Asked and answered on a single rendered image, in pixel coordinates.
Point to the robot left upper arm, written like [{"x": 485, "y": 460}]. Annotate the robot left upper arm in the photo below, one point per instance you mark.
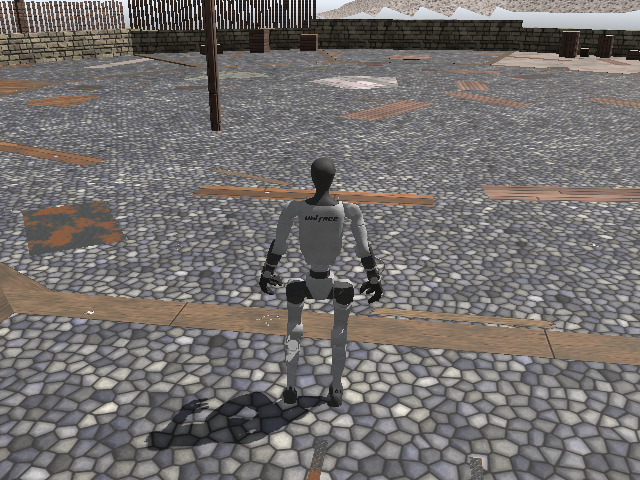
[{"x": 289, "y": 211}]

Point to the robot right foot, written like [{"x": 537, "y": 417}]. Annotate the robot right foot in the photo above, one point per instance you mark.
[{"x": 336, "y": 399}]

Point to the left robot hand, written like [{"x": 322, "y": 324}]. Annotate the left robot hand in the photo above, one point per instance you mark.
[{"x": 273, "y": 281}]

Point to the robot right upper arm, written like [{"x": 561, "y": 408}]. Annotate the robot right upper arm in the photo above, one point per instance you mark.
[{"x": 353, "y": 212}]

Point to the robot left forearm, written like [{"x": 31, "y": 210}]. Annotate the robot left forearm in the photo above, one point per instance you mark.
[{"x": 270, "y": 263}]

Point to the robot left thigh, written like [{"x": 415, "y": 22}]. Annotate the robot left thigh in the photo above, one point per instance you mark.
[{"x": 295, "y": 297}]

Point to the right robot hand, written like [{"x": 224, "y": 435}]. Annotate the right robot hand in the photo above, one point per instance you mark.
[{"x": 372, "y": 287}]

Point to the robot right forearm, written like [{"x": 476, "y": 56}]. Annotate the robot right forearm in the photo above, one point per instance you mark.
[{"x": 370, "y": 267}]

